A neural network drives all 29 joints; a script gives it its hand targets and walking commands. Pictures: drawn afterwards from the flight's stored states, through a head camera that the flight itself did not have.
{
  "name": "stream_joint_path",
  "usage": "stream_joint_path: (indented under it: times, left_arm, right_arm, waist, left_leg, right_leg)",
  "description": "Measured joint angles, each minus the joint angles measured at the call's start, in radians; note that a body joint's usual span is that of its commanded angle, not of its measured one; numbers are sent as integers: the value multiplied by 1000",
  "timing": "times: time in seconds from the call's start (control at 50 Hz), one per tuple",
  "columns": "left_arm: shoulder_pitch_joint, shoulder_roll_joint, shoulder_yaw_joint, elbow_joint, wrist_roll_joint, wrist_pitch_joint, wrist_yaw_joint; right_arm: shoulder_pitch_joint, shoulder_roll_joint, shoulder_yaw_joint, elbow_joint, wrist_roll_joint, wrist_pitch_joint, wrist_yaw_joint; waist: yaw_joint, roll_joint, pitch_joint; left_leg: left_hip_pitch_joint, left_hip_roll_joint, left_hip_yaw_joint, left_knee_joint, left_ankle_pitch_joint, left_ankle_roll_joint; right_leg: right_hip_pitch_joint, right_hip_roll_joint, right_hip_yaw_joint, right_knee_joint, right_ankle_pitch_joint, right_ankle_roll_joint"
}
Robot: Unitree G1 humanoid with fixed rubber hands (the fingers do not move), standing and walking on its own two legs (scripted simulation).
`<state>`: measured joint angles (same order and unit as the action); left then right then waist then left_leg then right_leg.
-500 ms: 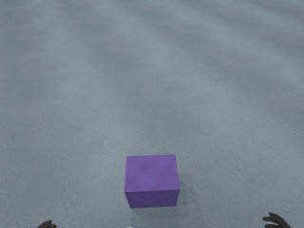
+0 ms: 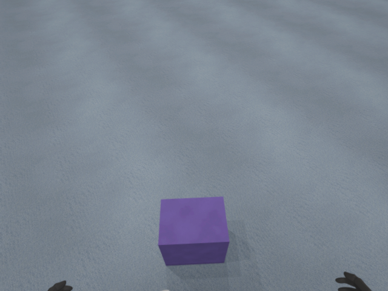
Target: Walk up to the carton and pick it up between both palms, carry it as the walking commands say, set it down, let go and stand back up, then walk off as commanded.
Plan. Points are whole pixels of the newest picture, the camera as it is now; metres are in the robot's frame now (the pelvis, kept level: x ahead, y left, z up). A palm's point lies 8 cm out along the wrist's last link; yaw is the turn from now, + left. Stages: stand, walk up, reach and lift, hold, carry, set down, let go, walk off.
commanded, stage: walk up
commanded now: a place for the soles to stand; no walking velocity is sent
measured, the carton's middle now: (193, 232) +0.48 +0.04 -0.59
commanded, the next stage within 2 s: reach and lift in 0.08 s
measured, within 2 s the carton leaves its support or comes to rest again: neither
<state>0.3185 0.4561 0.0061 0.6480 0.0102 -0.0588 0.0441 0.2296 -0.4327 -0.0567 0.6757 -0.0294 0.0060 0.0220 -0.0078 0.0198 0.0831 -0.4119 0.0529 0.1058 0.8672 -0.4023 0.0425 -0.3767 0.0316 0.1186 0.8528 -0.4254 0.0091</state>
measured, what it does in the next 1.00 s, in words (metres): stands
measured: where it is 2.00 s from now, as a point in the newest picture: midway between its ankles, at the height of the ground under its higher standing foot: outside the picture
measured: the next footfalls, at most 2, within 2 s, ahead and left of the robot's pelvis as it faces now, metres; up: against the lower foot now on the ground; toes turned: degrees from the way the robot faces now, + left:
none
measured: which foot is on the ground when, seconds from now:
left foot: down 0.00-1.00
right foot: down 0.00-1.00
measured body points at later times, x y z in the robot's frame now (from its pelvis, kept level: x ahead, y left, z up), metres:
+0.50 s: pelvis -0.01 +0.01 -0.01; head +0.11 +0.02 +0.42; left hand +0.19 +0.32 -0.10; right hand +0.18 -0.27 -0.11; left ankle +0.04 +0.10 -0.70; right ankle +0.03 -0.15 -0.70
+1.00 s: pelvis -0.03 -0.02 -0.04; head +0.17 -0.03 +0.36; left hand +0.31 +0.29 -0.12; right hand +0.33 -0.25 -0.15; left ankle +0.04 +0.10 -0.70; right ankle +0.03 -0.15 -0.70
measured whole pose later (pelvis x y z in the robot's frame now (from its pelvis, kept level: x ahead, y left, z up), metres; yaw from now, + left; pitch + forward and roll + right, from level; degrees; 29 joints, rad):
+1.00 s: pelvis -0.03 -0.02 -0.04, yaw +4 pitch +15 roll +3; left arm -0.49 0.37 0.21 0.70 -0.02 0.16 -0.08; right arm -0.44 -0.28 -0.17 0.60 0.01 0.18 -0.04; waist -0.01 -0.01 0.21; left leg -0.93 -0.01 0.10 1.02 -0.35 0.05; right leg -0.92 -0.03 0.12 1.12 -0.46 0.06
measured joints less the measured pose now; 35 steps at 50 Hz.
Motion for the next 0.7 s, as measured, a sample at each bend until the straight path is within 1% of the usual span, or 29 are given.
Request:
stream_joint_path:
  times: [0.1,0.12,0.16,0.2,0.24,0.28,0.36,0.42,0.52,0.62,0.7]
  left_arm:
    - [0,0,0,0,0,10,0]
    - [-1,-3,6,-3,0,16,-8]
    - [-15,-25,48,-30,1,60,-50]
    - [-46,-52,82,-57,10,83,-78]
    - [-85,-76,108,-73,23,87,-95]
    - [-126,-96,133,-73,38,87,-102]
    - [-197,-117,169,-73,48,91,-104]
    - [-242,-125,170,-73,48,96,-100]
    - [-329,-129,169,-73,45,117,-84]
    - [-398,-130,144,-72,12,149,-70]
    - [-445,-129,127,-73,-7,175,-68]
  right_arm:
    - [0,0,5,0,0,-9,0]
    - [0,3,-1,-3,0,-3,-1]
    - [-7,26,-42,-29,1,26,-1]
    - [-18,47,-68,-50,-1,25,0]
    - [-21,62,-85,-69,-12,12,0]
    - [-25,76,-97,-73,-24,3,0]
    - [-48,112,-121,-73,-34,4,0]
    - [-84,139,-134,-73,-34,11,0]
    - [-213,156,-145,-73,-33,32,2]
    - [-354,156,-146,-73,-33,61,2]
    - [-425,156,-144,-73,-29,88,1]
  waist:
    - [0,0,0]
    - [0,0,0]
    - [0,0,18]
    - [0,0,62]
    - [0,-4,113]
    - [0,-8,154]
    - [0,-20,209]
    - [0,-27,210]
    - [0,-28,191]
    - [0,-28,173]
    - [0,-28,149]
  left_leg:
    - [1,3,0,0,0,0]
    - [1,4,0,0,0,0]
    - [0,2,0,-4,1,-2]
    - [0,-2,-1,-12,16,-8]
    - [1,-11,-1,-20,28,-9]
    - [1,-21,-1,-22,31,-9]
    - [-2,-42,-1,-22,30,-9]
    - [-25,-58,-1,-21,29,-8]
    - [-127,-67,-1,18,27,3]
    - [-223,-67,-1,57,26,7]
    - [-282,-67,-2,74,31,7]
  right_leg:
    - [0,3,0,1,0,0]
    - [0,3,0,0,0,4]
    - [-1,0,0,-4,3,24]
    - [-1,-4,-1,-8,9,27]
    - [-1,-14,-2,-8,14,28]
    - [-1,-24,-2,-5,13,32]
    - [-3,-44,-3,2,6,44]
    - [-27,-60,-3,12,-1,45]
    - [-130,-68,-3,61,-13,45]
    - [-232,-68,-3,116,-23,45]
    - [-299,-68,-4,150,-28,53]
